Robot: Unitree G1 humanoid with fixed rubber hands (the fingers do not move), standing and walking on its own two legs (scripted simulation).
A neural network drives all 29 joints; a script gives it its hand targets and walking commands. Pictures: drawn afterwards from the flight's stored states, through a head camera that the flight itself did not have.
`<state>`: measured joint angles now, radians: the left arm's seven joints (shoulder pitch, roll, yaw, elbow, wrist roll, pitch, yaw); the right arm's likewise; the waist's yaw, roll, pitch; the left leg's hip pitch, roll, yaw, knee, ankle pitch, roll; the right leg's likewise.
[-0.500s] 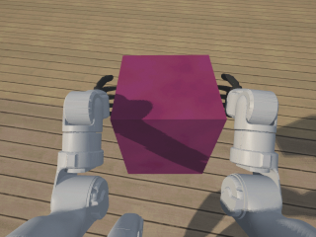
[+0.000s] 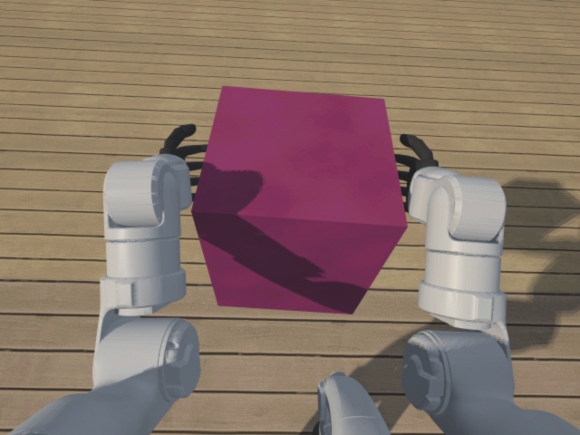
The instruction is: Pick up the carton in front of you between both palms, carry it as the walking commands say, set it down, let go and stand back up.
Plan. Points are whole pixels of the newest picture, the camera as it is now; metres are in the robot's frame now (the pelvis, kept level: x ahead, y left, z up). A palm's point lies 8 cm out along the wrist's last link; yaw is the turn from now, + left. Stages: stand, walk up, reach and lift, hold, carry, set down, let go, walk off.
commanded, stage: carry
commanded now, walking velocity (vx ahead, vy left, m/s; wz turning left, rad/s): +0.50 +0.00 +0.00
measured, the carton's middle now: (293, 211) +0.39 -0.02 +0.07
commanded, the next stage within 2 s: none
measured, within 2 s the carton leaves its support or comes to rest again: neither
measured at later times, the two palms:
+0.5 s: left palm (181, 16) +0.68 +0.15 +0.21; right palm (367, 14) +0.70 -0.15 +0.21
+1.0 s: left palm out of the picture +1.00 +0.14 +0.24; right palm out of the picture +1.00 -0.16 +0.23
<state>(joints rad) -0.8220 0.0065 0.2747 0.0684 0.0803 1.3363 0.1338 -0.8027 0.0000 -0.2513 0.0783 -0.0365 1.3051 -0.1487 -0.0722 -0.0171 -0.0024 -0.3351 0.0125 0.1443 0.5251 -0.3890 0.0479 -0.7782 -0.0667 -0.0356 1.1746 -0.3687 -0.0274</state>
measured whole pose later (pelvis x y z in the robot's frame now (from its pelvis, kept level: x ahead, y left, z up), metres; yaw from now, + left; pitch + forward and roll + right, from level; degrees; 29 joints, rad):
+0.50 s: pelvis +0.31 -0.02 +0.03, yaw +1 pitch +5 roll +0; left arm -0.84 0.00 0.26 0.08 0.05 1.32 0.15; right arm -0.86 -0.01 -0.29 0.07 -0.08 1.35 -0.13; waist 0.06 0.01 -0.05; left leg -0.76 0.08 0.07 0.88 -0.31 0.03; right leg -0.22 -0.03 -0.13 0.48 -0.46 -0.02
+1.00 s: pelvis +0.62 -0.01 +0.05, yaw +1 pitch +5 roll -1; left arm -0.86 0.01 0.28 0.09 0.07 1.34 0.13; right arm -0.86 -0.01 -0.26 0.09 -0.05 1.32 -0.15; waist -0.03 0.02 -0.06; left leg -0.17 0.06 0.11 0.57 -0.56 -0.02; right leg -0.58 -0.02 -0.15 0.59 -0.14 -0.06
